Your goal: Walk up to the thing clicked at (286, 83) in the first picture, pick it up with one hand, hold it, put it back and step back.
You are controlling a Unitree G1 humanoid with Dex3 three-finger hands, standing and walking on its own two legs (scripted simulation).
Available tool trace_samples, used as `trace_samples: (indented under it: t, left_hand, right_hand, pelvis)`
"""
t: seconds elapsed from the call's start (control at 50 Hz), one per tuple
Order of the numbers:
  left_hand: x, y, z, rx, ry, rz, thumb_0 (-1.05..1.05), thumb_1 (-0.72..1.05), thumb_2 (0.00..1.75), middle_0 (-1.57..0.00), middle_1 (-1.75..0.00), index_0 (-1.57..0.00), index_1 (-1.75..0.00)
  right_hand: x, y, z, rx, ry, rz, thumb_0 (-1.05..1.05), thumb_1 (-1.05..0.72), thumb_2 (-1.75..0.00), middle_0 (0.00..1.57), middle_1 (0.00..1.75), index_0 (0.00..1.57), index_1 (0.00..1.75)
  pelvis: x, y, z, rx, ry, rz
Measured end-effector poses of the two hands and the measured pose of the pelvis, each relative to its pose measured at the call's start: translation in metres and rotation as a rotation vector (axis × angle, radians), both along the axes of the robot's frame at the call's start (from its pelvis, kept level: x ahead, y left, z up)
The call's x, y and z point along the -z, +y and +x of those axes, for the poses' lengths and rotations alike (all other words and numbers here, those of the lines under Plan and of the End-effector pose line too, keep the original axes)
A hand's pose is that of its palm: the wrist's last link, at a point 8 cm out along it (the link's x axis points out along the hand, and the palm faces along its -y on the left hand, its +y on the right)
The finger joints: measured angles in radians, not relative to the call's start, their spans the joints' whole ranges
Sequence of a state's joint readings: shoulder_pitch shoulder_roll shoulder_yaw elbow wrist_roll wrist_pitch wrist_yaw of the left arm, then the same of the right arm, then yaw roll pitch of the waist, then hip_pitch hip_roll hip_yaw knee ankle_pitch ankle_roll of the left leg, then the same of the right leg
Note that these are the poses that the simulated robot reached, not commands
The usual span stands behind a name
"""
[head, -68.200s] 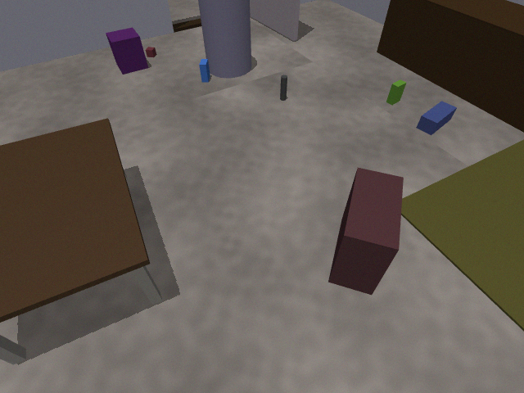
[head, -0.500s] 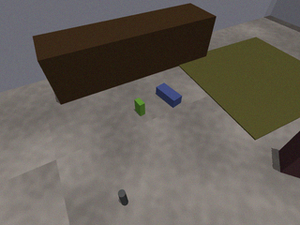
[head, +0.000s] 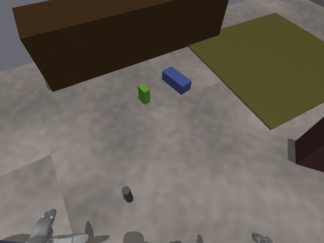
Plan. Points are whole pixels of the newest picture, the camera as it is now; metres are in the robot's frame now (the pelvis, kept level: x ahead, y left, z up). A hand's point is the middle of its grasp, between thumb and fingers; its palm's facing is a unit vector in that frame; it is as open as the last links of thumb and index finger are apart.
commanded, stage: go down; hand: left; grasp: from the side
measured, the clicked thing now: (127, 194) +0.41 +0.18 -0.67
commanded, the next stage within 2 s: none
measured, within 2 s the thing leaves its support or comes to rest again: neither
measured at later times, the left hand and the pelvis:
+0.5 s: hand out of the picture +0.14 +0.28 -0.17, palm faces +0.07 -0.95 -0.32, open 17.3 cm; pelvis -0.01 +0.01 -0.05, yaw +1 degrees
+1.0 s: hand (65, 213) +0.25 +0.33 -0.25, palm faces +0.09 -0.97 -0.22, open 17.3 cm; pelvis -0.05 +0.01 -0.18, yaw +0 degrees
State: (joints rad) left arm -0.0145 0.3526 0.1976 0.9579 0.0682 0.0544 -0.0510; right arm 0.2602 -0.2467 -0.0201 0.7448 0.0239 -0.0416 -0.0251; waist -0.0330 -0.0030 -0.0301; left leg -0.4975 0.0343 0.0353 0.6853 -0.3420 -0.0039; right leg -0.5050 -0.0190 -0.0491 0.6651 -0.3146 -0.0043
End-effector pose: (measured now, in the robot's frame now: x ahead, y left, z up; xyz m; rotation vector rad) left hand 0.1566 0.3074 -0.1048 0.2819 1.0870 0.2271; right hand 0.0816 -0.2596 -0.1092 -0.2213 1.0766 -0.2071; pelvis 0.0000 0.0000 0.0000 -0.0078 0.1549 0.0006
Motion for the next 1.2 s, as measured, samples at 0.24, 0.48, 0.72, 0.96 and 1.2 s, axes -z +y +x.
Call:
trace_samples:
  t: [0.24,0.48,0.72,0.96,1.2]
  left_hand:
    - [0.023,0.007,-0.022,-0.005,-0.027,-0.020,0.00,-0.35,0.04,-0.10,-0.05,-0.09,-0.05]
    - [0.027,0.013,-0.031,-0.017,-0.025,-0.016,-0.01,-0.52,0.01,-0.10,-0.05,-0.09,-0.06]
    - [0.047,0.026,-0.026,-0.027,-0.075,-0.024,-0.01,-0.52,0.03,-0.09,-0.05,-0.08,-0.06]
    - [0.114,0.064,0.054,0.073,-0.429,-0.085,-0.01,-0.50,0.02,-0.08,-0.04,-0.07,-0.05]
    - [0.150,0.087,0.085,0.059,-0.585,-0.093,-0.01,-0.52,0.06,-0.07,-0.06,-0.06,-0.07]
  right_hand:
    - [0.011,0.003,0.039,-0.053,-0.170,-0.050,0.01,-0.91,-0.90,0.20,0.30,0.21,0.30]
    - [0.009,0.018,0.071,-0.097,-0.315,-0.070,0.01,-0.90,-0.90,0.20,0.30,0.21,0.30]
    - [0.035,0.021,0.063,-0.121,-0.314,-0.081,0.01,-0.91,-0.90,0.20,0.30,0.21,0.30]
    - [0.131,-0.001,0.038,-0.181,-0.205,-0.140,0.01,-0.94,-0.91,0.20,0.30,0.21,0.30]
    - [0.212,-0.002,-0.005,-0.182,-0.060,-0.099,0.01,-0.90,-0.90,0.20,0.30,0.21,0.30]
  pelvis:
    - [0.032,0.007,-0.004,-0.007,0.070,-0.014]
    - [0.049,0.008,-0.005,-0.020,0.104,-0.030]
    - [0.073,0.009,-0.013,-0.023,0.166,-0.038]
    - [0.163,0.008,-0.041,-0.012,0.330,-0.037]
    - [0.221,0.005,-0.065,-0.004,0.396,-0.038]
